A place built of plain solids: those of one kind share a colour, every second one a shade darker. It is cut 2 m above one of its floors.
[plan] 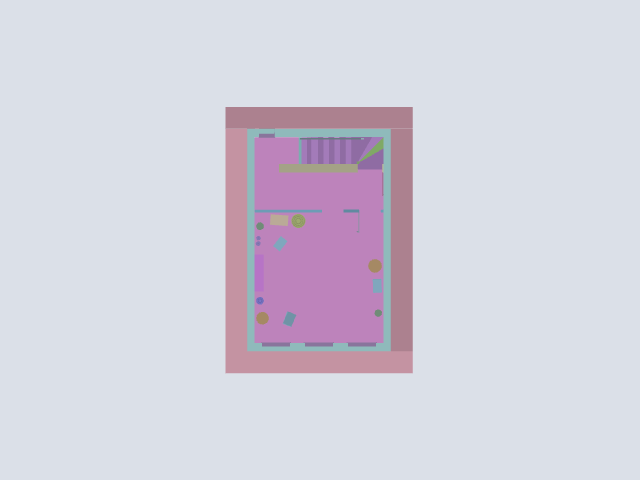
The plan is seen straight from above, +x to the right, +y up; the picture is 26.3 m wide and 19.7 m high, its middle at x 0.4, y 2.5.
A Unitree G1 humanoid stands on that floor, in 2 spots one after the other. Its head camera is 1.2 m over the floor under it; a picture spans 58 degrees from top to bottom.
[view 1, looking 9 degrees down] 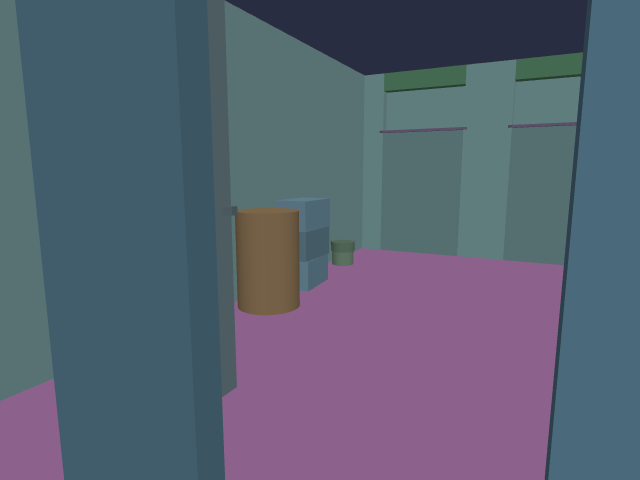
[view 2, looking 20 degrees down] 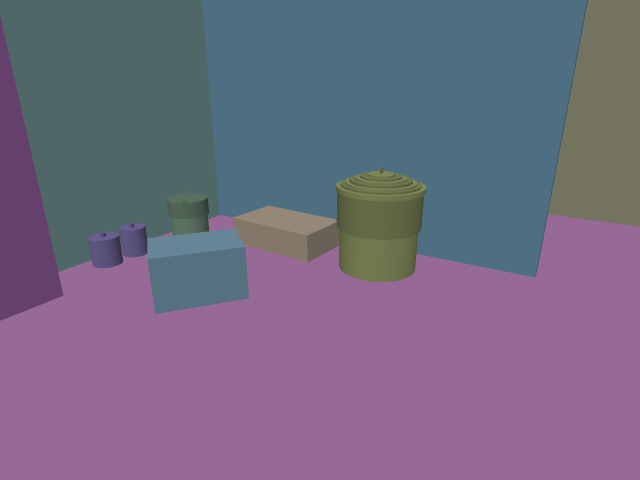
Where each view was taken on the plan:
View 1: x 0.53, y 4.60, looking -63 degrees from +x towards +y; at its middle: crate_stack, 4.57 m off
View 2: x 0.60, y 0.71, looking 121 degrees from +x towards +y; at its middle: sack_pile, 3.13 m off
